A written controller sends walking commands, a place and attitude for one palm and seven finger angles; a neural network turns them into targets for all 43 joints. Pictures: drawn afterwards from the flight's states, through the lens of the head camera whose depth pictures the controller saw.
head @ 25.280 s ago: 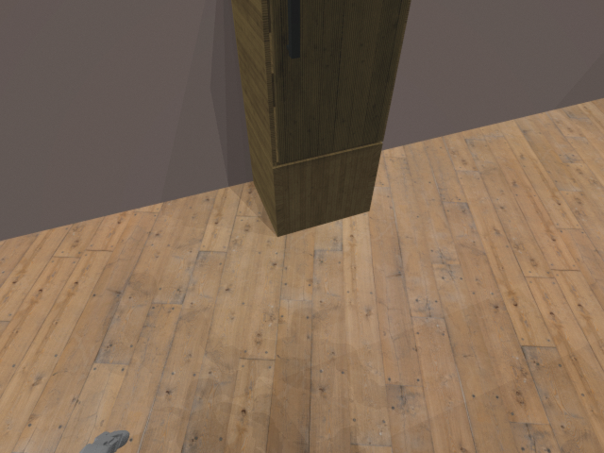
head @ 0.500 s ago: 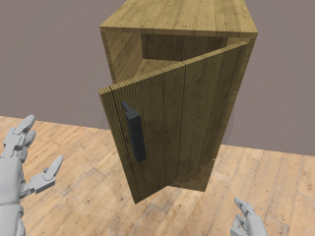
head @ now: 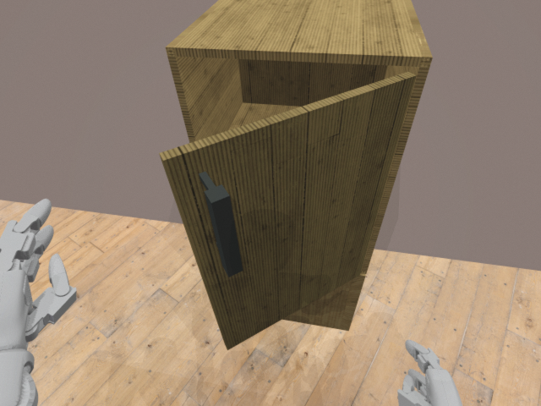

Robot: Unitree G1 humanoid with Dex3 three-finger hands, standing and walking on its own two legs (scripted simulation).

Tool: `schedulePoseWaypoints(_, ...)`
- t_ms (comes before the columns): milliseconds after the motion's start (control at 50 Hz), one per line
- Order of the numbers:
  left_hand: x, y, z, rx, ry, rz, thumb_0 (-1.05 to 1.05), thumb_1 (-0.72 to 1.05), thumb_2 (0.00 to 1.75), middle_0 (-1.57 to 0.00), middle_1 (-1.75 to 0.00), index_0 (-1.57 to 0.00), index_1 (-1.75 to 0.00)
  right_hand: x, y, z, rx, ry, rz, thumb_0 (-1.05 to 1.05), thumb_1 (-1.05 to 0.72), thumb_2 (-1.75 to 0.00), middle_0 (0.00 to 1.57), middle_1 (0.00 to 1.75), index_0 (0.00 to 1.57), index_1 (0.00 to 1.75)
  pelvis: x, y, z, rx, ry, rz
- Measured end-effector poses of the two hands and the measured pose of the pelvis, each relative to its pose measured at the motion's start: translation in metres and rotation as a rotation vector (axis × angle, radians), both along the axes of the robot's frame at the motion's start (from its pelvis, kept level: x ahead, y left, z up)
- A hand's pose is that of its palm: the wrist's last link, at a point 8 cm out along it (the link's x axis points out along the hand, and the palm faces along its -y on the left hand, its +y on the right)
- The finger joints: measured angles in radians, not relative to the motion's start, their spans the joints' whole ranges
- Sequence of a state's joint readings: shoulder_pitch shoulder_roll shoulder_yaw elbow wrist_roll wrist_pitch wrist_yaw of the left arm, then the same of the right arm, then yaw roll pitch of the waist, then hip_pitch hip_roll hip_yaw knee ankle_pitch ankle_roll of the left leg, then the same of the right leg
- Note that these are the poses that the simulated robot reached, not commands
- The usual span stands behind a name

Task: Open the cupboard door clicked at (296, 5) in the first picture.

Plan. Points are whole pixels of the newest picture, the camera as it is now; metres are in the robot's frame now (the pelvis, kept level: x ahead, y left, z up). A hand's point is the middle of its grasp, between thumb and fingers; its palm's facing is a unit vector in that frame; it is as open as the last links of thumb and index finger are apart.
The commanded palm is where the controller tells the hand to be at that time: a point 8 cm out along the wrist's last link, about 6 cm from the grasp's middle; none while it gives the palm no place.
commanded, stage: step back with the hand held close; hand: left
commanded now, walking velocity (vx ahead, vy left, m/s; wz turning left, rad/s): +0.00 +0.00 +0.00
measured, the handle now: (219, 225) +0.32 +0.12 +0.12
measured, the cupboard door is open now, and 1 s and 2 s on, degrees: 41 41 41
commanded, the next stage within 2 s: stop stepping back and stand still in 1.22 s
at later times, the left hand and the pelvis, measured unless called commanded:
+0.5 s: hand (44, 321) +0.16 +0.28 +0.14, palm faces +0.32 -0.80 -0.52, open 7.4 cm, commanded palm +0.10 +0.32 +0.17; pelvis -0.05 +0.03 -0.01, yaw -1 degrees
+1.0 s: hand out of the picture +0.08 +0.30 +0.16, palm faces +0.44 -0.77 -0.46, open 7.4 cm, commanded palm +0.00 +0.34 +0.17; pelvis -0.13 +0.04 -0.03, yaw +2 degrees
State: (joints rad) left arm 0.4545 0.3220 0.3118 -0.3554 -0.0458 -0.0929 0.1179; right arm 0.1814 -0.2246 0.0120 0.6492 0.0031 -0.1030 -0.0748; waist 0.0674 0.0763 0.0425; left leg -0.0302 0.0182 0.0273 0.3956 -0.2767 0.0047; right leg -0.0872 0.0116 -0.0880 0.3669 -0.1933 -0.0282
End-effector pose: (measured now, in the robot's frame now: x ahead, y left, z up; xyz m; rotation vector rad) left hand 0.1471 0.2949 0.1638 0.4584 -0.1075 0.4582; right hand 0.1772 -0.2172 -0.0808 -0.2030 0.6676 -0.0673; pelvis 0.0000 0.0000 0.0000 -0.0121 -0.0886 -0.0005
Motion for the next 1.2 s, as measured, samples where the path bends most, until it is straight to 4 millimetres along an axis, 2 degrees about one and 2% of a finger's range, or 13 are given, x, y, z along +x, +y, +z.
schedulePoseWaypoints(120, -0.004, 0.0, 0.002, 0.002, -0.009, -0.001, 0.02, 0.89, 0.9, -0.21, -0.3, -0.21, -0.3, -0.007, 0.0, -0.001, 0.002, 0.002, -0.003, 0.01, -0.91, -0.9, 0.2, 0.3, 0.2, 0.3, -0.004, 0.001, 0.0, 0.0, -0.006, 0.0)
schedulePoseWaypoints(220, -0.003, 0.009, 0.02, 0.087, -0.063, -0.022, 0.02, 0.89, 0.9, -0.21, -0.3, -0.21, -0.3, -0.015, 0.0, -0.001, 0.002, 0.023, -0.015, 0.01, -0.91, -0.9, 0.2, 0.3, 0.2, 0.3, -0.013, 0.003, 0.0, -0.006, 0.032, 0.006)
schedulePoseWaypoints(400, -0.011, 0.01, -0.007, 0.082, 0.08, -0.123, 0.01, 0.89, 0.9, -0.21, -0.3, -0.21, -0.3, -0.047, -0.009, -0.001, -0.047, 0.08, -0.117, 0.01, -0.91, -0.9, 0.2, 0.3, 0.2, 0.3, -0.033, 0.02, -0.004, 0.003, 0.083, -0.016)
schedulePoseWaypoints(520, -0.03, 0.022, -0.001, 0.13, 0.027, -0.137, 0.02, 0.89, 0.9, -0.22, -0.3, -0.21, -0.3, -0.071, -0.004, 0.002, -0.083, 0.088, -0.135, 0.01, -0.91, -0.9, 0.2, 0.3, 0.2, 0.3, -0.051, 0.027, -0.009, 0.011, 0.081, -0.015)
schedulePoseWaypoints(660, -0.06, 0.031, 0.01, 0.181, -0.086, -0.101, 0.01, 0.89, 0.9, -0.22, -0.3, -0.21, -0.3, -0.089, 0.009, -0.001, -0.074, 0.038, -0.098, 0.01, -0.91, -0.9, 0.2, 0.3, 0.2, 0.3, -0.075, 0.03, -0.019, 0.019, 0.06, -0.005)
schedulePoseWaypoints(780, -0.082, 0.029, 0.004, 0.168, -0.131, -0.07, 0.01, 0.89, 0.9, -0.21, -0.3, -0.21, -0.3, -0.106, 0.014, -0.012, -0.056, 0.031, -0.069, 0.01, -0.9, -0.9, 0.2, 0.3, 0.21, 0.3, -0.094, 0.028, -0.027, 0.008, 0.053, 0.005)
schedulePoseWaypoints(880, -0.095, 0.026, -0.003, 0.126, -0.177, -0.114, 0.01, 0.89, 0.9, -0.21, -0.3, -0.21, -0.3, -0.131, 0.012, -0.017, -0.095, 0.074, -0.068, 0.01, -0.9, -0.9, 0.2, 0.3, 0.21, 0.3, -0.113, 0.032, -0.032, -0.001, 0.052, 0.016)
schedulePoseWaypoints(940, -0.103, 0.031, -0.003, 0.139, -0.187, -0.138, 0.01, 0.89, 0.9, -0.21, -0.3, -0.21, -0.3, -0.148, 0.013, -0.016, -0.121, 0.077, -0.088, 0.01, -0.9, -0.9, 0.2, 0.3, 0.21, 0.3, -0.124, 0.038, -0.034, -0.019, 0.046, 0.015)
schedulePoseWaypoints(1080, -0.128, 0.048, 0.023, 0.184, -0.206, -0.078, 0.01, 0.89, 0.9, -0.22, -0.3, -0.21, -0.3, -0.18, 0.026, -0.004, -0.078, 0.097, -0.102, 0.01, -0.9, -0.9, 0.2, 0.3, 0.2, 0.3, -0.141, 0.035, -0.014, -0.058, 0.1, 0.009)
schedulePoseWaypoints(1140, -0.136, 0.042, 0.023, 0.144, -0.192, -0.079, 0.01, 0.89, 0.9, -0.21, -0.3, -0.21, -0.3, -0.187, 0.028, 0.002, -0.062, 0.089, -0.082, 0.01, -0.9, -0.9, 0.2, 0.3, 0.21, 0.3, -0.151, 0.03, -0.008, -0.058, 0.137, -0.01)
schedulePoseWaypoints(1200, -0.142, 0.026, 0.017, 0.107, -0.162, -0.121, 0.01, 0.89, 0.9, -0.21, -0.3, -0.21, -0.3, -0.191, 0.025, 0.002, -0.049, 0.063, -0.054, 0.01, -0.9, -0.9, 0.2, 0.3, 0.21, 0.3, -0.169, 0.024, -0.008, -0.047, 0.164, -0.019)
